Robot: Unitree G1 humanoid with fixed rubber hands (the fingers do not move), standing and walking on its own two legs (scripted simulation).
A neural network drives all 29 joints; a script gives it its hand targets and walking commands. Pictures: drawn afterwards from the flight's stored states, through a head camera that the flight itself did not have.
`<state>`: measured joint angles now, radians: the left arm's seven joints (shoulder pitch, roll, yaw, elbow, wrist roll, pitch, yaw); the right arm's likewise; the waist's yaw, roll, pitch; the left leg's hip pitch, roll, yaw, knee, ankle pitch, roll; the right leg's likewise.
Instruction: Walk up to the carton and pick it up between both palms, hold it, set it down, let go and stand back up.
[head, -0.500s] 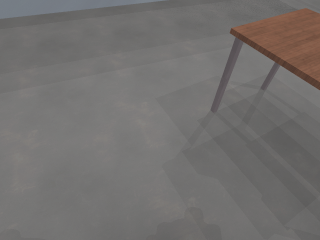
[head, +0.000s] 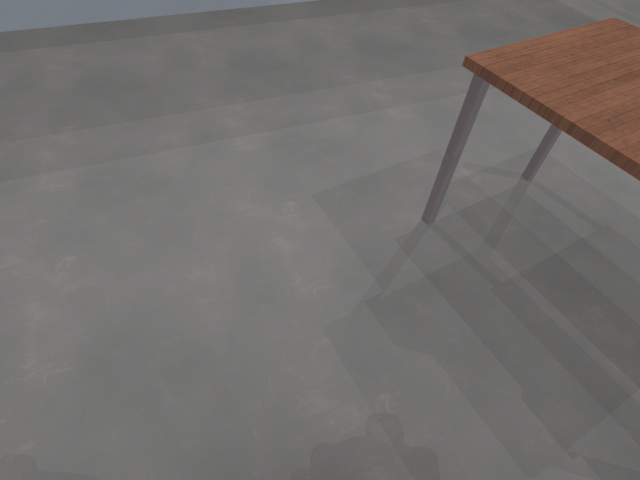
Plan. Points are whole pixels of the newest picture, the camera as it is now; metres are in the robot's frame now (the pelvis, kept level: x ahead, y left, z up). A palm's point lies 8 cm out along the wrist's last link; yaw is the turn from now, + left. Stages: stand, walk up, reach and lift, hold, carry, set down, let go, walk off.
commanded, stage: stand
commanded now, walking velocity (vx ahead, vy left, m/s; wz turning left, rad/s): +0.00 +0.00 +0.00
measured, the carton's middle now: out of the picture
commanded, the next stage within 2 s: walk up in 0.22 s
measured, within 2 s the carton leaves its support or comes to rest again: neither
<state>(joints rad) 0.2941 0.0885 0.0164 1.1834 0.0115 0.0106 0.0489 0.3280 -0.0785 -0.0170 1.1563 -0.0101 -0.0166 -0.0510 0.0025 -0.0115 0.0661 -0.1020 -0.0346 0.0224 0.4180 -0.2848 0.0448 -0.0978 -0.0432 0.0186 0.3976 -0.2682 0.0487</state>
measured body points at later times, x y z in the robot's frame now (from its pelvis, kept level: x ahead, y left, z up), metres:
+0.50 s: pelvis +0.00 +0.00 -0.01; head +0.04 +0.01 +0.44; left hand -0.01 +0.21 -0.17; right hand -0.02 -0.21 -0.16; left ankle -0.03 +0.09 -0.74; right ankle -0.03 -0.15 -0.73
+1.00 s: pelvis -0.01 -0.06 -0.01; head +0.03 -0.08 +0.44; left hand +0.13 +0.15 -0.15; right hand -0.01 -0.33 -0.15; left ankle +0.00 +0.10 -0.65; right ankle -0.01 -0.13 -0.74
